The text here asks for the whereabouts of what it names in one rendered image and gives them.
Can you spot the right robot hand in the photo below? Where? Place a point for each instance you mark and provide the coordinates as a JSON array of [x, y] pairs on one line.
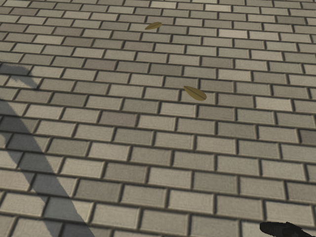
[[287, 229]]

